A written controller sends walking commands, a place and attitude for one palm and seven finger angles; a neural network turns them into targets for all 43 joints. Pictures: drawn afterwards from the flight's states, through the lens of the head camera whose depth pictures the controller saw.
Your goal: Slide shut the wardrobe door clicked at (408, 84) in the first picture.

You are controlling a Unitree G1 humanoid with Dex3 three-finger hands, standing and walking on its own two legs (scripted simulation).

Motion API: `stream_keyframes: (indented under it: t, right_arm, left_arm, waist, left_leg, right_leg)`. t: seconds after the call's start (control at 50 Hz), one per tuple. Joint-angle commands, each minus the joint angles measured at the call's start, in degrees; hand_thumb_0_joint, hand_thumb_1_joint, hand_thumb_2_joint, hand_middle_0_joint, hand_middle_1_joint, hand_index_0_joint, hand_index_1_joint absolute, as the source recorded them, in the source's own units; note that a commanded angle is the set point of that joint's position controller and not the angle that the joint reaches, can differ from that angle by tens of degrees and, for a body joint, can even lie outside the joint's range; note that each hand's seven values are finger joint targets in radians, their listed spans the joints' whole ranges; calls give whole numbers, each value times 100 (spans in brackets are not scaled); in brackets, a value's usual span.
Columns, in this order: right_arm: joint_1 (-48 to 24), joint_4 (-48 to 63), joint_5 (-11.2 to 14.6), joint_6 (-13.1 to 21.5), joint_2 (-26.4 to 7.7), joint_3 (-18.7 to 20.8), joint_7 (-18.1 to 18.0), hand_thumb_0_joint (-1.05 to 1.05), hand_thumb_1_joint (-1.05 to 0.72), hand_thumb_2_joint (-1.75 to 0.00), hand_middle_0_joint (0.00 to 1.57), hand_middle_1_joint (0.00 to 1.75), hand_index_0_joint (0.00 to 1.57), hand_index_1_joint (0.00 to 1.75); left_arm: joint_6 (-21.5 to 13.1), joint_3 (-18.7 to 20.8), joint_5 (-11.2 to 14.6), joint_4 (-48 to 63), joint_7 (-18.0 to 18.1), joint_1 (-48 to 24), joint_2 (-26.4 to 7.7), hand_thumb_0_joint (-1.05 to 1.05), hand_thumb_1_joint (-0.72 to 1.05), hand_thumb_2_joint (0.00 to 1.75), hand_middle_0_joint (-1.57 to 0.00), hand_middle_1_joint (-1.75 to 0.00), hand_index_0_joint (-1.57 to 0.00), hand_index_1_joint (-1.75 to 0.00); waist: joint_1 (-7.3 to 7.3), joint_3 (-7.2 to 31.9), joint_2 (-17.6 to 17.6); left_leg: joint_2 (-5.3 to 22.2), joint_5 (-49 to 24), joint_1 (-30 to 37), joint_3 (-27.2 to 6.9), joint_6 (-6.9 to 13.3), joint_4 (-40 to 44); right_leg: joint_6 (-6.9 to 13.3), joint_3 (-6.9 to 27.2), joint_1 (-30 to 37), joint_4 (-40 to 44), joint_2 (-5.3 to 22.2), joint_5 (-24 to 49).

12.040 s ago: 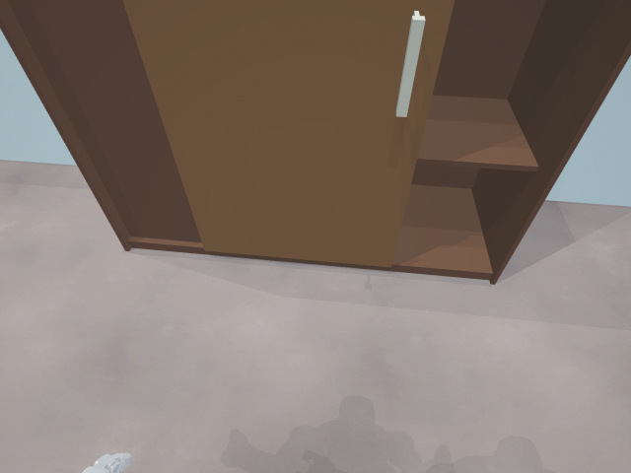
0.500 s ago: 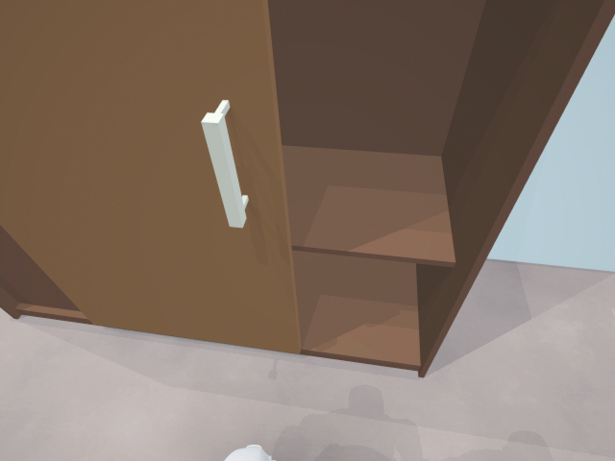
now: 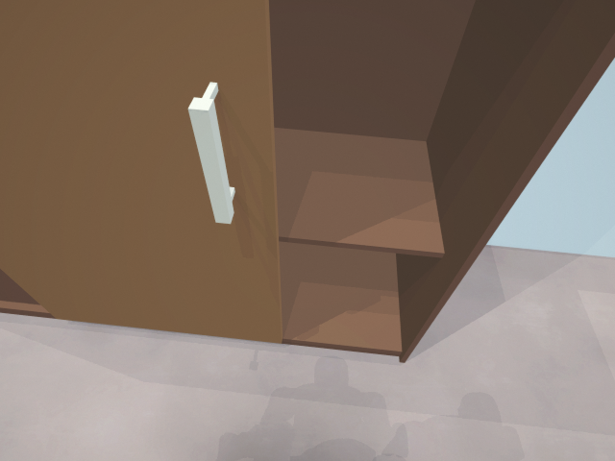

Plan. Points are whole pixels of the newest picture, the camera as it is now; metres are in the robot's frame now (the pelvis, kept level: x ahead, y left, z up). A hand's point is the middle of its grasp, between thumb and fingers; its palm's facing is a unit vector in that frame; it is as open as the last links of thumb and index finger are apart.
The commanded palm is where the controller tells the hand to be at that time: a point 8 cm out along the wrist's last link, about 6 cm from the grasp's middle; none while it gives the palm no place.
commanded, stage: come to a stop and stand still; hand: left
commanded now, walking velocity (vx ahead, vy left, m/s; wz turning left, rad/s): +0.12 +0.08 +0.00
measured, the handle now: (218, 159) +0.52 +0.18 +0.09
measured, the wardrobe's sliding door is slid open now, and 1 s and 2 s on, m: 0.40 0.40 0.40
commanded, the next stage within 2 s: look again from close up in 1.22 s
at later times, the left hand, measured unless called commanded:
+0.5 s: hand out of the picture +0.00 +0.16 -0.17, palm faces +0.08 -0.96 -0.25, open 7.4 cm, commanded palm none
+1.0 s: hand out of the picture +0.00 +0.26 -0.18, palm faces -0.01 -0.97 -0.22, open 7.4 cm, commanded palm none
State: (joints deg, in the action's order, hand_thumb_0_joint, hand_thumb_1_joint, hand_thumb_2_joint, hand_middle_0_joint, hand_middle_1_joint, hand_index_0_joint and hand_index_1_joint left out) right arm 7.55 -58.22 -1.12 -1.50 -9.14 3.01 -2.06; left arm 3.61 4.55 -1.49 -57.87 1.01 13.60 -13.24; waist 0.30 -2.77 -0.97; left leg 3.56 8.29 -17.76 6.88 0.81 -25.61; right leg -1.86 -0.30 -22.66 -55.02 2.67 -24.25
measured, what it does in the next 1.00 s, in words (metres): steps on the spot: right foot, then left foot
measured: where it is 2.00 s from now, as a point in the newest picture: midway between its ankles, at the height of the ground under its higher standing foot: outside the picture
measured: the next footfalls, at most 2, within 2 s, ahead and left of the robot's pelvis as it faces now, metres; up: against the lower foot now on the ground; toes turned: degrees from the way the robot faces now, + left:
right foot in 0.10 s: +0.01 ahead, -0.13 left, +0.00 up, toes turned -1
left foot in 0.54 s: +0.02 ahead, +0.11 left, +0.00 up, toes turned +4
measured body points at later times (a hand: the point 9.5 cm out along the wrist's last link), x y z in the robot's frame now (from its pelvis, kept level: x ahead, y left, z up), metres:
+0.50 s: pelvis +0.00 -0.02 +0.00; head +0.04 -0.04 +0.45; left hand -0.01 +0.21 -0.15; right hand +0.02 -0.26 -0.16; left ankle -0.02 +0.11 -0.72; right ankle -0.03 -0.15 -0.74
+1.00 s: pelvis -0.02 +0.08 -0.01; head -0.01 +0.08 +0.44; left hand +0.01 +0.31 -0.16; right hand +0.04 -0.16 -0.15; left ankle -0.02 +0.11 -0.74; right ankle -0.03 -0.12 -0.74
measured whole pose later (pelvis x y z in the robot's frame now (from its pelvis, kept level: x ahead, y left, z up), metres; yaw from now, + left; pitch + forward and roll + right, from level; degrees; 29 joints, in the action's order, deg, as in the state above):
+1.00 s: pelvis -0.02 +0.08 -0.01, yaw -1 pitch +0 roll +0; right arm 13.1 -55.5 -0.7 0.7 -10.5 0.1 -0.9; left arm 1.2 -0.4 -1.6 -57.6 1.7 16.7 -10.9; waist 0.7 -0.5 0.2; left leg -5.0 16.0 -12.5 7.5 7.4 -27.7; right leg 0.2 2.9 -13.4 -29.1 6.3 -16.5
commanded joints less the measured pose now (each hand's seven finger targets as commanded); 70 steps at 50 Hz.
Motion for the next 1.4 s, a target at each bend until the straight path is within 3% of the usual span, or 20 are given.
stream_keyframes:
  t: [0.0, 0.04, 0.08, 0.12, 0.18, 0.24, 0.38, 0.46, 0.48, 0.5, 0.54, 0.56, 0.6, 0.64, 0.7, 0.76, 0.82, 1.0, 1.18, 1.38]
  right_arm:
    - [287, 162, -95, 54, -1020, 201, 37, 0, -90, -90, 20, 30, 20, 30]
    - [423, 61, -34, 42, -822, 158, 98, 0, -90, -90, 20, 30, 20, 30]
    - [503, 189, 77, 10, -178, -26, 151, 0, -90, -90, 20, 30, 20, 30]
    - [238, 250, 4, -8, -483, 27, 212, 0, -90, -90, 20, 30, 20, 30]
    - [771, -42, 22, 18, -494, 10, 186, 0, -90, -90, 20, 30, 20, 30]
    - [803, -38, 70, 16, -546, 25, 175, 0, -90, -90, 20, 30, 20, 30]
    - [558, 213, 84, -17, -499, 38, 105, 0, -90, -90, 20, 30, 20, 30]
    - [1088, 24, 97, 85, -397, 17, 91, 0, -90, -90, 20, 30, 20, 30]
    - [653, 505, 53, 220, -688, -14, 115, 0, -90, -90, 20, 30, 20, 30]
    - [919, 622, 50, 163, -583, -1, 153, 0, -90, -90, 20, 30, 20, 30]
    - [859, 678, 19, 100, -652, -66, 166, 0, -90, -90, 20, 30, 20, 30]
    - [954, 600, -23, 167, -715, -57, 164, 0, -90, -90, 20, 30, 20, 30]
    - [973, 586, 7, 230, -962, -38, 125, 0, -90, -90, 20, 30, 20, 30]
    - [891, 622, 10, 230, -1015, -59, 73, 0, -90, -90, 20, 30, 20, 30]
    - [483, 750, 13, 224, -975, -115, 55, 0, -90, -90, 20, 30, 20, 30]
    - [454, 752, 33, 216, -808, -176, 92, 0, -90, -90, 20, 30, 20, 30]
    - [655, 644, 12, 236, -980, -137, 106, 0, -90, -90, 20, 30, 20, 30]
    - [908, 344, 8, 360, -891, -170, 24, 0, -90, -90, 20, 30, 20, 30]
    - [1202, -143, 33, 381, -788, -251, -24, 0, -90, -90, 20, 30, 20, 30]
    - [1280, -437, 46, 359, -616, -271, 20, 0, -90, -90, 20, 30, 20, 30]
  left_arm:
    - [-154, -105, 60, 51, -19, 728, 82, 0, 90, 90, -20, -30, -20, -30]
    - [-298, -150, 37, -203, 19, 1175, -24, 0, 90, 90, -20, -30, -20, -30]
    - [-424, -137, -9, -70, 77, 775, -744, 0, 90, 90, -20, -30, -20, -30]
    - [-444, -119, 10, 115, 87, 268, -848, 0, 90, 90, -20, -30, -20, -30]
    - [-497, -137, 39, 63, 110, 106, -663, 0, 90, 90, -20, -30, -20, -30]
    - [-492, -86, 42, -8, 141, 356, -697, 0, 90, 90, -20, -30, -20, -30]
    - [-405, 33, -13, -141, 245, 740, -712, 0, 90, 90, -20, -30, -20, -30]
    - [-355, 10, 37, -88, 220, 312, -649, 0, 90, 90, -20, -30, -20, -30]
    - [-535, -141, 52, -75, 407, 815, -520, 0, 90, 90, -20, -30, -20, -30]
    - [-578, -123, 38, 226, 335, 574, -759, 0, 90, 90, -20, -30, -20, -30]
    - [-527, -105, 27, 249, 281, 397, -651, 0, 90, 90, -20, -30, -20, -30]
    - [-555, -134, 35, 282, 270, 491, -453, 0, 90, 90, -20, -30, -20, -30]
    - [-456, -233, 36, 246, 252, 567, -336, 0, 90, 90, -20, -30, -20, -30]
    - [-371, -309, 48, 262, 230, 544, -212, 0, 90, 90, -20, -30, -20, -30]
    - [-332, -343, 54, 197, 167, 663, -170, 0, 90, 90, -20, -30, -20, -30]
    - [-361, -378, 33, 206, 119, 616, -311, 0, 90, 90, -20, -30, -20, -30]
    - [-318, -392, 12, 281, 106, 439, -284, 0, 90, 90, -20, -30, -20, -30]
    - [-324, -382, 39, 146, 116, 649, -208, 0, 90, 90, -20, -30, -20, -30]
    - [-345, -417, 91, -199, 149, 719, -126, 0, 90, 90, -20, -30, -20, -30]
    - [-379, -445, 74, -415, 141, 784, 6, 0, 90, 90, -20, -30, -20, -30]
  waist:
    - [-20, 461, 1290]
    - [179, 469, 651]
    - [56, -39, -1330]
    - [85, -431, -963]
    - [-56, -368, -847]
    - [78, -141, -782]
    - [299, 193, -920]
    - [-24, 513, -1055]
    - [62, 608, -494]
    - [-113, 868, -599]
    - [-123, 658, -168]
    - [-125, 630, 269]
    - [-69, 673, 1420]
    - [-21, 313, 1288]
    - [154, -25, 806]
    - [67, -230, 276]
    - [-12, -431, -8]
    - [30, 254, 484]
    - [20, 154, 376]
    - [21, -203, 87]
  left_leg:
    - [1257, 1508, 170, -1421, 630, 1223]
    - [678, 1811, -281, -957, 227, 661]
    - [-121, 1856, -824, -373, -276, -702]
    - [-7, 1583, -554, -666, -185, -1219]
    - [-75, 1236, -528, -681, -219, -1479]
    - [-205, 1275, -694, -596, -307, -1785]
    - [-230, 1722, -810, -640, -359, -1658]
    - [-415, 198, 770, -348, -292, 208]
    - [-139, 200, 593, -346, -206, -683]
    - [-254, 770, 207, -391, -33, -691]
    - [-19, 596, 341, -451, 17, -395]
    - [199, -802, 473, -685, 88, -452]
    - [613, -3305, 1012, -1214, 385, -316]
    - [814, -3381, 827, -1322, 637, -9]
    - [594, -1643, 326, -1198, 557, 151]
    - [242, 393, 5, -1181, 312, 466]
    - [355, 1216, -60, -1445, 300, 941]
    - [510, -394, 906, -1449, 114, 1063]
    - [403, -1344, 1034, -1208, 0, 869]
    - [276, 268, 558, -1102, 210, 1021]
  right_leg:
    - [153, -252, 821, 1819, -31, -136]
    - [141, -399, 1825, 3355, -108, 882]
    - [628, 1739, 1073, 4799, 1504, -503]
    - [943, 1855, 226, 4946, 1667, -432]
    - [938, 1096, 887, 4191, 1428, 1961]
    - [934, 806, 1468, 3806, 1475, 3391]
    - [1223, 979, 2212, 3220, 1735, 4952]
    - [716, 525, 1558, 2718, 1151, 4043]
    - [460, 721, 1678, 2407, 887, 5633]
    - [485, 620, 1881, 2358, 985, 4787]
    - [512, 447, 1309, 2628, 853, 2713]
    - [453, 215, 1212, 2259, 570, 3031]
    - [257, -311, 917, 1793, 118, 1321]
    - [221, -255, 672, 1622, -38, -281]
    - [240, -159, 840, 2171, 35, 439]
    - [370, 199, 874, 2793, 186, 951]
    - [290, 81, 719, 2671, 103, 847]
    - [240, 73, 672, 2550, 149, 948]
    - [276, 139, 932, 2765, 250, 1311]
    - [295, 217, 1012, 3014, 327, 1393]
